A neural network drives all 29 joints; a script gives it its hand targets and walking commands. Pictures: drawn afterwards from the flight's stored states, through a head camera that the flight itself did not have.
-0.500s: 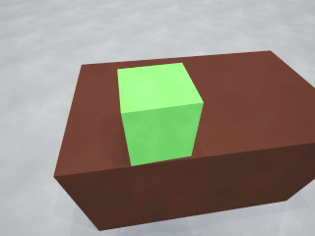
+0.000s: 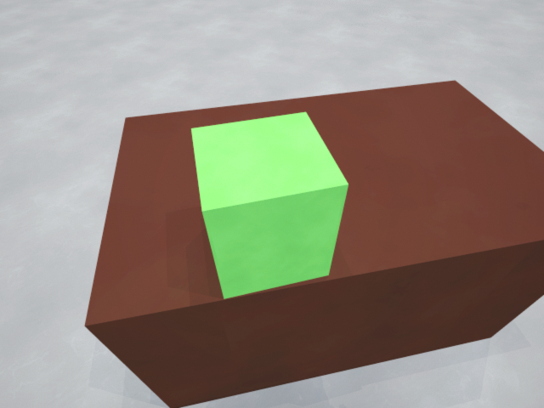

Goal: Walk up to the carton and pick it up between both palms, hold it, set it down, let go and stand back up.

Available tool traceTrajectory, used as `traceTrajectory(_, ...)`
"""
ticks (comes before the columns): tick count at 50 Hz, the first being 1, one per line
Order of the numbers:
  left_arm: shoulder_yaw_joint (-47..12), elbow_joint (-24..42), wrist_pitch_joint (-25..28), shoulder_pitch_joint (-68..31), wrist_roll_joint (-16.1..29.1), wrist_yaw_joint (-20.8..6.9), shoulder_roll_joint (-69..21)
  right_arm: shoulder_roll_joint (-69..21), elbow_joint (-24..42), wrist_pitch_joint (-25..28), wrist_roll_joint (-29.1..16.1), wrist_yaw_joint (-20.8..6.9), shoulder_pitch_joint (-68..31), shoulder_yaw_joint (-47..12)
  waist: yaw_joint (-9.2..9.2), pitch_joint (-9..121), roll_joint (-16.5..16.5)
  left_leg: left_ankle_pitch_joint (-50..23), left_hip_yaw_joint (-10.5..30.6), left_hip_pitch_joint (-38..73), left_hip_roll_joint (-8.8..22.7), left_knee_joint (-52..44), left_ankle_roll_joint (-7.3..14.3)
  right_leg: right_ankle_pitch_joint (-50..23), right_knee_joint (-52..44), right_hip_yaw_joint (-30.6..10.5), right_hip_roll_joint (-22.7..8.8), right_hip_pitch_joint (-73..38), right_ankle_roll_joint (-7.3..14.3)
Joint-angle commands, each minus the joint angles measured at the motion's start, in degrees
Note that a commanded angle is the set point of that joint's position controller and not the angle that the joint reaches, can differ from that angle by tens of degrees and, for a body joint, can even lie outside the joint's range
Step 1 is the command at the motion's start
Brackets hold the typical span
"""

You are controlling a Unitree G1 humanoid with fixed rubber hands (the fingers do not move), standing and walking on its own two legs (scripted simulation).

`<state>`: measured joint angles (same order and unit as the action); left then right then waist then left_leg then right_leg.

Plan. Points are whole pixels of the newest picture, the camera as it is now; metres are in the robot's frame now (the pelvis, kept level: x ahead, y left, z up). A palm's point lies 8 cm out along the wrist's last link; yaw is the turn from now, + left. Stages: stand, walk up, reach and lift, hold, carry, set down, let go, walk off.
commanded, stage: walk up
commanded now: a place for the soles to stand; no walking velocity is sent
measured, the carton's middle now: (264, 206) +0.47 +0.03 +0.02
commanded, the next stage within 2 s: none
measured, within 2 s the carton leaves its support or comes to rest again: neither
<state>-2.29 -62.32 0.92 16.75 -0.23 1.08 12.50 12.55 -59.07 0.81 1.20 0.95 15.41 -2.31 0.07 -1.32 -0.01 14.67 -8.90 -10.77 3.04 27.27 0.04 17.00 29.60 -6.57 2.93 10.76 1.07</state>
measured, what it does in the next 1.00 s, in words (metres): stands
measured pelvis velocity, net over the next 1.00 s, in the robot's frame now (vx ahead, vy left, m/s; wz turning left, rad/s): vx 0.03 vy -0.04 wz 0.10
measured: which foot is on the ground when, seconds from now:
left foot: down 0.00-1.00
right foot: down 0.00-1.00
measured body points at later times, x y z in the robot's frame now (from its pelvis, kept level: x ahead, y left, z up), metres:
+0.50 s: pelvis +0.02 -0.02 +0.00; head +0.03 -0.03 +0.45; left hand +0.06 +0.23 -0.15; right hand +0.01 -0.27 -0.16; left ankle +0.00 +0.12 -0.74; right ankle -0.01 -0.11 -0.74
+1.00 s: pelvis +0.03 -0.04 +0.00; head +0.04 -0.03 +0.44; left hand +0.04 +0.22 -0.16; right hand +0.06 -0.28 -0.16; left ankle +0.00 +0.12 -0.74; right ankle -0.01 -0.11 -0.74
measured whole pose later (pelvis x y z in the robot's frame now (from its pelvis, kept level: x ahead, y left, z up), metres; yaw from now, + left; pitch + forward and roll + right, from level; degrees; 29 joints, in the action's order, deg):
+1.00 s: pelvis +0.03 -0.04 +0.00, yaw +6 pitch -2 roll +0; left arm -0.9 -59.1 -1.2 13.5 -1.3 1.2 14.1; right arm 11.0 -60.3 0.4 1.6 2.9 16.1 -0.7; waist 0.7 -4.4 -0.5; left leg 17.4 -1.8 -11.2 4.9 31.1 -3.0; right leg 19.9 29.3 0.3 4.8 7.0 4.1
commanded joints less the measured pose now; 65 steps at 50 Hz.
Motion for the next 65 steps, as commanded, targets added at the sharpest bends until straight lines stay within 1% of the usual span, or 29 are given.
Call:
traceTrajectory(1,1.2,1.7,0.6,2.4,0.0,0.5,7.6,7.8,1.8,0.4,0.0,0.3,2.8,1.5,0.45,-2.2,-0.5,-5.2,6.9,5.7,7.3,-5.7,4.3,-13.4,-5.7,-5.2,-5.8,8.3,1.7)
traceTrajectory(12,1.4,2.1,0.6,2.1,0.0,1.0,7.8,8.1,1.3,-0.3,0.1,0.3,1.7,1.8,0.43,-1.7,-0.6,-7.8,4.8,7.3,7.9,-4.0,4.7,-16.9,-3.4,-6.6,-5.3,9.2,1.6)
traceTrajectory(13,2.0,3.2,0.1,0.5,-1.3,0.7,9.3,7.5,0.9,-0.2,0.5,0.7,5.6,2.2,1.59,-1.6,-1.7,-8.7,9.2,9.1,10.0,-5.3,6.0,-13.4,-0.8,-3.9,-4.7,10.8,0.7)
traceTrajectory(14,2.0,3.8,-0.4,-0.4,-1.7,0.6,8.6,8.9,0.3,-0.1,0.5,1.0,7.5,2.7,1.98,-1.9,0.1,-8.7,12.3,10.2,12.8,-6.8,7.8,-9.4,1.7,-2.8,-4.2,12.8,0.0)
traceTrajectory(15,1.8,4.2,-0.7,0.2,-1.9,0.5,7.6,10.3,0.1,-0.2,0.6,1.3,7.6,3.2,1.60,-2.3,2.4,-7.4,14.4,10.6,15.6,-8.3,9.7,-5.0,3.2,-1.6,-4.3,14.3,-0.7)
traceTrajectory(16,1.6,4.4,-0.9,0.6,-2.0,0.5,6.9,11.0,0.2,-0.2,0.8,1.4,6.8,3.6,1.10,-3.2,3.6,-7.0,15.5,10.2,17.5,-8.9,10.9,-1.7,3.0,-0.8,-4.8,14.9,-1.1)
traceTrajectory(17,1.6,4.6,-0.9,0.7,-2.1,0.5,6.8,11.0,0.4,-0.3,1.0,1.4,6.0,3.7,0.67,-3.8,4.2,-7.5,15.6,9.4,18.0,-8.8,11.2,-1.1,1.9,-0.6,-5.4,14.6,-1.2)
traceTrajectory(18,1.7,4.7,-0.8,0.9,-2.0,0.5,7.0,10.6,0.7,-0.3,1.1,1.3,5.2,3.7,0.18,-4.2,4.4,-8.2,14.5,8.3,17.2,-8.1,10.7,-2.6,0.4,-0.9,-5.8,13.4,-1.3)
traceTrajectory(19,1.8,4.7,-0.6,1.2,-1.9,0.5,7.4,9.9,1.0,-0.3,1.1,1.1,4.3,3.5,-0.21,-4.4,3.8,-8.8,12.6,7.0,15.5,-6.7,9.5,-5.9,-1.5,-1.8,-6.2,11.7,-1.4)
traceTrajectory(20,1.9,4.5,-0.4,1.3,-1.7,0.4,8.1,9.0,1.2,-0.3,1.1,0.8,3.6,3.3,-0.42,-4.5,2.3,-9.6,9.9,5.8,12.8,-4.5,7.8,-10.8,-3.8,-3.2,-6.5,9.9,-1.3)
traceTrajectory(21,2.1,4.5,-0.2,1.2,-1.3,0.3,9.1,7.6,1.4,-0.4,1.0,0.6,3.3,2.9,-0.31,-4.3,-0.1,-10.3,6.9,4.7,9.4,-1.8,5.6,-16.2,-6.0,-5.0,-6.9,8.1,-1.0)
traceTrajectory(22,2.3,4.6,0.0,0.8,-0.9,0.3,10.1,6.2,1.5,-0.5,0.8,0.4,3.6,2.4,0.05,-3.6,-2.4,-8.7,4.9,3.5,6.5,0.1,3.7,-20.8,-7.6,-6.8,-7.6,6.1,-0.5)
traceTrajectory(23,2.4,4.6,0.0,0.5,-0.5,0.3,10.7,5.0,1.5,-0.5,0.5,0.4,3.9,2.0,0.21,-3.0,-3.8,-5.9,4.1,2.5,4.3,1.2,2.5,-23.0,-8.8,-7.9,-8.2,4.4,0.3)
traceTrajectory(24,2.5,4.7,-0.2,0.1,-0.2,0.4,10.9,4.4,1.4,-0.5,0.3,0.5,4.3,1.8,0.30,-2.8,-4.7,-3.8,4.1,1.7,2.9,1.4,1.9,-24.1,-9.6,-8.3,-8.7,3.0,1.1)
traceTrajectory(25,2.4,4.7,-0.3,0.0,-0.1,0.5,10.8,4.4,1.3,-0.4,0.1,0.7,4.6,1.7,0.32,-2.6,-4.9,-3.1,4.3,1.5,2.3,1.2,1.8,-24.7,-9.9,-8.2,-9.0,2.2,1.8)
traceTrajectory(27,2.3,4.8,-0.6,-0.5,-0.2,0.6,10.5,5.1,1.0,-0.2,0.2,1.0,5.5,1.9,0.44,-2.4,-4.2,-5.6,5.2,2.6,2.6,0.1,2.0,-26.3,-9.2,-6.3,-8.5,1.7,1.6)
traceTrajectory(29,2.2,4.9,-0.8,-0.7,-0.4,0.6,10.2,5.9,0.5,0.0,0.3,1.3,6.9,2.3,0.72,-1.7,-3.1,-9.8,6.2,4.6,3.8,-0.5,2.5,-26.9,-8.0,-4.2,-7.8,2.0,0.4)
traceTrajectory(31,2.2,5.0,-0.9,-1.0,-0.6,0.6,10.2,6.2,0.1,0.1,0.4,1.5,8.2,2.6,1.08,-1.1,-2.0,-12.7,7.2,6.5,5.2,-0.4,3.2,-25.8,-6.9,-3.0,-7.5,2.9,-0.7)
traceTrajectory(34,2.3,5.2,-1.1,-1.5,-0.8,0.5,10.0,6.1,-0.2,0.0,0.5,1.8,8.9,2.9,1.51,-1.0,-0.8,-13.4,8.3,7.7,6.4,-0.2,4.0,-23.0,-6.3,-2.2,-7.3,4.3,-1.8)
traceTrajectory(37,2.4,5.3,-1.3,-1.3,-0.9,0.4,10.0,5.9,-0.2,-0.2,0.5,1.9,8.2,2.9,1.38,-1.7,-0.2,-12.5,8.8,6.7,6.7,0.2,4.2,-21.5,-6.6,-2.1,-7.4,4.6,-2.2)
traceTrajectory(43,2.8,5.1,-1.4,-0.4,-0.9,0.4,10.4,5.0,0.1,-0.1,0.4,2.0,6.2,2.7,0.81,-2.7,-0.1,-11.3,7.8,2.9,5.0,1.4,3.0,-24.7,-7.8,-1.8,-8.0,1.3,-1.5)
traceTrajectory(46,2.9,5.1,-1.5,-0.4,-1.0,0.4,10.4,5.0,0.0,0.0,0.4,2.1,6.2,2.7,0.80,-2.7,-0.1,-12.3,8.3,2.8,5.0,1.6,3.1,-25.3,-7.5,-1.0,-8.1,0.9,-1.3)
traceTrajectory(51,3.0,5.4,-1.7,-0.7,-1.2,0.4,10.1,5.7,-0.2,0.0,0.5,2.3,7.0,3.1,1.15,-2.4,0.9,-14.3,10.9,4.2,6.3,1.5,4.3,-21.9,-6.1,0.2,-7.7,2.4,-1.8)
traceTrajectory(54,3.1,5.6,-1.8,-0.8,-1.4,0.3,9.9,6.0,-0.2,0.0,0.5,2.4,7.0,3.3,1.19,-2.4,1.5,-14.4,12.7,4.2,7.1,1.3,5.1,-19.0,-5.5,0.4,-7.5,3.1,-2.1)
traceTrajectory(56,3.1,5.7,-1.9,-0.7,-1.4,0.3,9.8,6.1,-0.1,0.0,0.5,2.4,6.7,3.3,1.06,-2.6,1.7,-13.9,13.3,3.3,7.2,1.2,5.3,-17.7,-5.5,0.5,-7.5,3.0,-2.1)
traceTrajectory(58,3.2,5.8,-1.9,-0.5,-1.4,0.3,9.9,6.0,0.0,0.0,0.5,2.3,6.1,3.3,0.85,-2.8,1.6,-13.1,13.2,2.0,6.8,1.5,5.1,-17.3,-6.1,0.4,-7.7,2.1,-1.9)
traceTrajectory(61,3.4,5.7,-1.9,-0.1,-1.2,0.3,10.2,5.3,0.4,0.0,0.5,2.3,5.2,3.0,0.42,-3.0,0.8,-11.7,11.6,-0.4,5.0,2.5,3.9,-18.5,-7.7,0.4,-8.3,-0.3,-0.9)
traceTrajectory(63,3.4,5.7,-1.9,-0.3,-1.1,0.3,10.5,4.8,0.6,0.0,0.4,2.3,4.9,2.8,0.38,-3.5,0.4,-10.7,10.4,-1.6,3.8,2.9,3.1,-19.2,-8.4,0.8,-8.9,-1.2,-0.1)
traceTrajectory(65,3.4,5.8,-2.1,-0.7,-1.1,0.3,10.5,4.6,0.6,0.0,0.4,2.4,5.2,2.7,0.50,-3.7,0.2,-10.9,10.3,-1.6,3.4,3.0,2.9,-19.1,-8.4,1.7,-9.1,-1.1,0.5)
